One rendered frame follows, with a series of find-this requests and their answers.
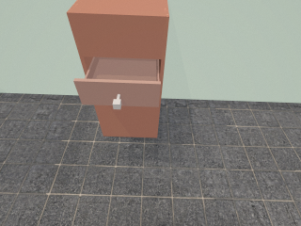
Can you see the cabinet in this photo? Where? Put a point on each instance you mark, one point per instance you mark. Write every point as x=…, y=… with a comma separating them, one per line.
x=122, y=29

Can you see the handle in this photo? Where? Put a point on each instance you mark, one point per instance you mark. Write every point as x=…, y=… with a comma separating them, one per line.
x=117, y=103

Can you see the drawer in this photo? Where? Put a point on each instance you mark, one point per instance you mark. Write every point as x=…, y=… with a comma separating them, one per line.
x=137, y=80

